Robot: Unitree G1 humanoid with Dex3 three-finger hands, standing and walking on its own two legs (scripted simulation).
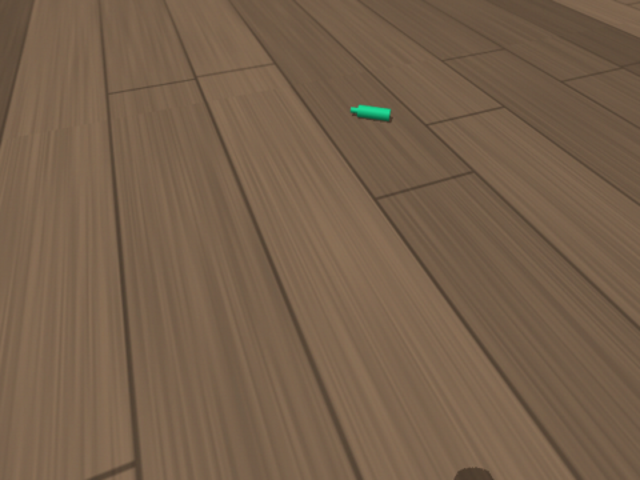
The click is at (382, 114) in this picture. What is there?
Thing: lying bottle
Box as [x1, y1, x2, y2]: [350, 105, 390, 120]
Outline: 350,110 351,112 356,112 357,116 388,120 390,109 359,105 357,108 351,107
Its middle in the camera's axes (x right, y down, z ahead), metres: +0.29 -0.78 +2.32
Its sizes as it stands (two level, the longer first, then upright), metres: 0.232 0.069 0.069
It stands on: the floor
